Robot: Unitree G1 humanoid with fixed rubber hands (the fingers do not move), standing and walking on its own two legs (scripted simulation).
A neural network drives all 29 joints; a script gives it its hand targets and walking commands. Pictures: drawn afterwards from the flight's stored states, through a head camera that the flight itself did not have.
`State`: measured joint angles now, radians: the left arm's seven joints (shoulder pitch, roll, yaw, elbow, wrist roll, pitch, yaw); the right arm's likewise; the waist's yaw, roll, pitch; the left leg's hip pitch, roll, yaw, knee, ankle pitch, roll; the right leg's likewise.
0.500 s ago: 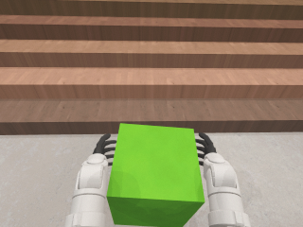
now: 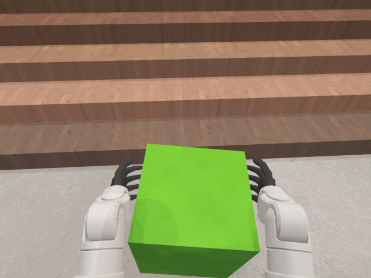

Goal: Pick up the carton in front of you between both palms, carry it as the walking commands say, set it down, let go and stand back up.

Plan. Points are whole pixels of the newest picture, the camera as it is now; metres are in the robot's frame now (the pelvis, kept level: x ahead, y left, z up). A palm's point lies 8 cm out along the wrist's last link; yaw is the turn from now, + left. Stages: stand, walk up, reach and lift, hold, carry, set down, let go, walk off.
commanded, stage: carry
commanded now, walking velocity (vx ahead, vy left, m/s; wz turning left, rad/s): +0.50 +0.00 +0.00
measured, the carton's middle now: (189, 215) +0.27 +0.00 -0.01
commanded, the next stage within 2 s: none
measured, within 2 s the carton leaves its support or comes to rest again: neither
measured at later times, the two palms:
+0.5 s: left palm (135, 110) +0.54 +0.15 +0.08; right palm (241, 113) +0.52 -0.15 +0.09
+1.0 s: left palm (153, 37) +0.91 +0.13 +0.15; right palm (231, 38) +0.91 -0.17 +0.15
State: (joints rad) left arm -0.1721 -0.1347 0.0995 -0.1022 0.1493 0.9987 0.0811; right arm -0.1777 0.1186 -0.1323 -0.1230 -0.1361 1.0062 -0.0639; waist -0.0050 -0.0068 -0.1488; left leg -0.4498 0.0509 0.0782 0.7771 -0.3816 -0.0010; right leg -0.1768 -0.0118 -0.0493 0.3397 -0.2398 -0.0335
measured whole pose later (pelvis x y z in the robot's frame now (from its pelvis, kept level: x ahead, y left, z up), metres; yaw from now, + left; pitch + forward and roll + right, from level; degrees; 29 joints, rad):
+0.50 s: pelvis +0.26 +0.02 +0.00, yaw -3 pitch +5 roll -1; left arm -0.17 -0.14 0.12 -0.34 0.11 1.23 0.10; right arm -0.20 0.14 -0.12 -0.32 -0.10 1.22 -0.09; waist -0.03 0.01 -0.12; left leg -0.05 0.05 0.22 0.26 -0.29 0.00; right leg -0.59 -0.09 -0.15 0.62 -0.15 0.00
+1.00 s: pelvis +0.59 -0.02 -0.01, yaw -2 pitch +5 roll +0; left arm -0.47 -0.08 0.16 -0.36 0.07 1.29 0.12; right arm -0.47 0.09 -0.17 -0.40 -0.09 1.30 -0.12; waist 0.03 0.02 -0.05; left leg -0.62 0.08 0.14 0.62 -0.07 0.04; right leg -0.03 -0.02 -0.21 0.31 -0.36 -0.02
